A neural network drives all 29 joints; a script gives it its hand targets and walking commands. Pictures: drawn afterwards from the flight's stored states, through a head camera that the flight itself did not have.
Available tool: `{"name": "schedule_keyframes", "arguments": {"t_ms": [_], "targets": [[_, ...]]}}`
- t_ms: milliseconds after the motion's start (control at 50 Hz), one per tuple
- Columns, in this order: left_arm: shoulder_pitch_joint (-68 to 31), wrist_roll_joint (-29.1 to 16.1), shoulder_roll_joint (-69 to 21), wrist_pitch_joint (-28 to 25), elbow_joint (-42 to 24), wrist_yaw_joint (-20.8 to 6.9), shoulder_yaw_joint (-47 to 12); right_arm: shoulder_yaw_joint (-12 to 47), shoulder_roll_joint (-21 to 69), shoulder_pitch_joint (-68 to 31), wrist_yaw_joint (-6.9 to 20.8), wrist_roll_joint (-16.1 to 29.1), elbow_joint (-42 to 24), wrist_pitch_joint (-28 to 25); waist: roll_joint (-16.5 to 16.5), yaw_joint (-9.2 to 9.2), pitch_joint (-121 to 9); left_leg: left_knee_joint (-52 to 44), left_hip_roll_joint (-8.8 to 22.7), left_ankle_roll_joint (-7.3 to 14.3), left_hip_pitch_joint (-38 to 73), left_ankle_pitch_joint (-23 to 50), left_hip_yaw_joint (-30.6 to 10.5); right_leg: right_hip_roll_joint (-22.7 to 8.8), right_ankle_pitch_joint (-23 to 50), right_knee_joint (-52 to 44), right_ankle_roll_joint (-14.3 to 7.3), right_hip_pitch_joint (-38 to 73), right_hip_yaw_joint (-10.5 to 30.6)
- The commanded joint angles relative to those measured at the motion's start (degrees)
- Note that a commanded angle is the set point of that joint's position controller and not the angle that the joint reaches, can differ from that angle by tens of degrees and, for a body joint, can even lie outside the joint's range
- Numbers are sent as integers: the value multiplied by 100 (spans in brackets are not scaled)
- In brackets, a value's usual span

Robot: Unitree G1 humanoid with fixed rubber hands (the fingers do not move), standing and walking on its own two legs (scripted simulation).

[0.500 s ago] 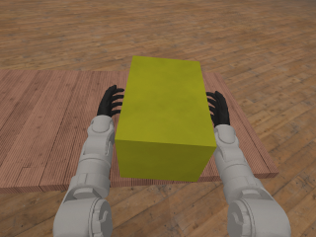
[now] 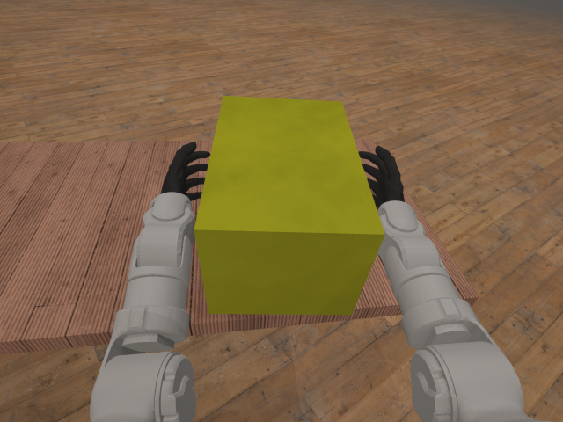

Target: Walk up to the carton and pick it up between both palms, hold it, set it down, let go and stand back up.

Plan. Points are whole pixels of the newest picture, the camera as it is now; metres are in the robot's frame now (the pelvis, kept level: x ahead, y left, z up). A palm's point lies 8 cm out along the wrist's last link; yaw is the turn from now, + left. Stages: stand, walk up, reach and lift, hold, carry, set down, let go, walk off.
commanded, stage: reach and lift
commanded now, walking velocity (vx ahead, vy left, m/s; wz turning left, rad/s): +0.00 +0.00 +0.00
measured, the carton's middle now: (282, 196) +0.44 +0.00 +0.13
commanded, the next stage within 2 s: hold in 1.36 s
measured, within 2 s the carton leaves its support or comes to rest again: neither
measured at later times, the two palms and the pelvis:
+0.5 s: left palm (179, 192) +0.37 +0.15 +0.19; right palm (401, 197) +0.37 -0.15 +0.19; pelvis +0.00 +0.00 +0.00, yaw +0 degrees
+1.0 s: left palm (180, 180) +0.39 +0.15 +0.20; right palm (401, 177) +0.39 -0.15 +0.21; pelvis +0.01 -0.01 +0.00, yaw +0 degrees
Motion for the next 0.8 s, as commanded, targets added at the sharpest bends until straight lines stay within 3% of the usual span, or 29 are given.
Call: {"name": "schedule_keyframes", "arguments": {"t_ms": [0, 20, 140, 360, 480, 680, 720, 780], "targets": [[-4114, -614, -3744, -153, -894, -727, -2678, 1832, 3364, -4319, 603, 269, -1602, -196, 477, -124, -2249, 49, -364, -130, 1222, 1229, -45, 481, 631, -130, 68, 84, -30], [-4080, -405, -3621, -203, -870, -797, -2346, 1796, 3285, -4327, 599, 210, -1653, -186, 560, -1, -2257, 112, -423, -91, 1370, 1345, -16, 417, 962, -107, 187, 355, 30], [-3996, -426, -3472, -82, -1236, -899, -2484, 2086, 3362, -4155, 466, 429, -1913, -45, 394, -168, -2262, 138, -492, -109, 1236, 1483, -25, 459, 1455, 1, 300, 665, 34], [-4061, -625, -3559, 342, -1648, -864, -2820, 2358, 3508, -4189, 346, 793, -2391, 451, 426, -281, -2097, 80, -463, -93, 1103, 1123, -62, 490, 988, -47, 258, 414, 70], [-4343, -643, -3571, 449, -1543, -818, -2743, 2188, 3484, -4431, 432, 762, -2242, 590, 501, -191, -2056, -57, -401, -60, 1036, 604, -64, 489, 374, -100, 205, 94, 47], [-4342, -631, -3484, 545, -1449, -827, -2589, 2215, 3471, -4491, 388, 896, -2118, 722, 408, -205, -2153, 24, -436, -57, 1095, 881, -47, 517, 702, -82, 254, 274, 98], [-4478, -646, -3519, 553, -1249, -828, -2523, 2165, 3521, -4684, 467, 923, -1967, 700, 347, -137, -2009, -118, -432, -19, 853, 603, -74, 563, 379, -128, 189, 158, 83], [-4644, -737, -3564, 509, -1252, -791, -2584, 2124, 3563, -4779, 517, 920, -1883, 659, 363, -186, -2203, -51, -417, -23, 946, 767, -120, 569, 495, -121, 149, 73, 94]]}}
